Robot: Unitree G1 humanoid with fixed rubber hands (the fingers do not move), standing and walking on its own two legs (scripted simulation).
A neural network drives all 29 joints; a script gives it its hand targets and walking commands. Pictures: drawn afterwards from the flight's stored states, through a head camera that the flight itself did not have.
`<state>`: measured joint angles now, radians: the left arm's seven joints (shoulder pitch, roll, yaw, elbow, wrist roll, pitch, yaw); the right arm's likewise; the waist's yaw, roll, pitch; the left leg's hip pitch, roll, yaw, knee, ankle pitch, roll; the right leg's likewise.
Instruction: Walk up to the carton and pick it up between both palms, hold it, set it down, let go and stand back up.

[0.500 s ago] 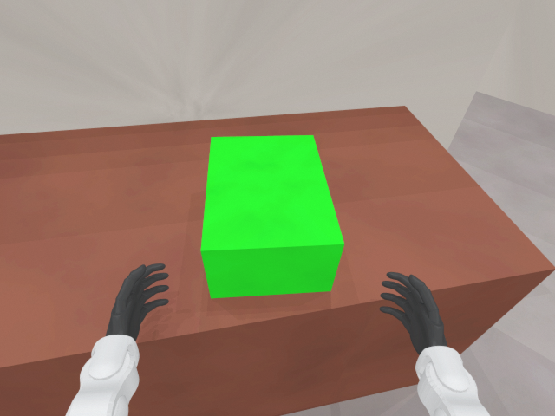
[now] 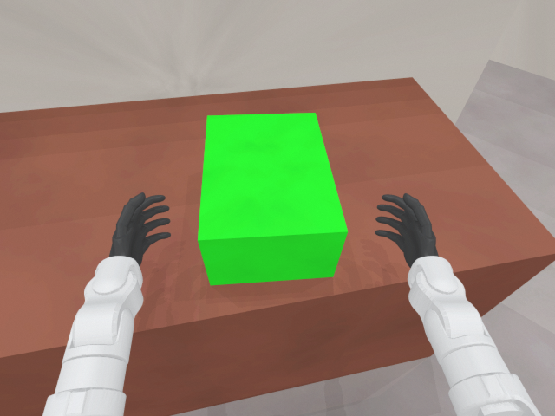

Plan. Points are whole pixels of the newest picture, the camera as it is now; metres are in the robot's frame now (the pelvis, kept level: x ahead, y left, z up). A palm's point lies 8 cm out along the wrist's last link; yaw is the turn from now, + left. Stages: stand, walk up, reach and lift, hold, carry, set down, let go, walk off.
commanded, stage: reach and lift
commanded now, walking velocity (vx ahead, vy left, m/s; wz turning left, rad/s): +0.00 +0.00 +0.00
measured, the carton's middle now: (267, 192) +0.51 +0.06 +0.00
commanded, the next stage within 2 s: none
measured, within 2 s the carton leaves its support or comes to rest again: neither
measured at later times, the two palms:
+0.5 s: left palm (128, 194) +0.39 +0.26 +0.11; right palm (405, 188) +0.44 -0.15 +0.11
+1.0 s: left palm (130, 157) +0.44 +0.26 +0.13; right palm (405, 147) +0.49 -0.15 +0.15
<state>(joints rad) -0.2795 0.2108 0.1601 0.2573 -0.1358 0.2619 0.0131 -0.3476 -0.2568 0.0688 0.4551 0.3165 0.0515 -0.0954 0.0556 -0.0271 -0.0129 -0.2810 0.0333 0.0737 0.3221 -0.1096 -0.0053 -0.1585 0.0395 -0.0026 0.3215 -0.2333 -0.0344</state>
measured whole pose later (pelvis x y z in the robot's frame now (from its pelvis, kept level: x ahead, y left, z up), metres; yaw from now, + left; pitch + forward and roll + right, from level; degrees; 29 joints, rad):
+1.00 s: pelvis -0.01 +0.00 -0.01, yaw +1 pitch +20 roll -2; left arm -1.10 0.36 0.00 1.19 -0.27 0.06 0.05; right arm -1.16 -0.36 0.08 1.27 0.41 0.06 -0.03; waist 0.07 -0.03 -0.24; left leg -0.67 0.05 0.03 0.43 -0.11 -0.01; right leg -0.52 0.06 -0.04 0.40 -0.22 -0.03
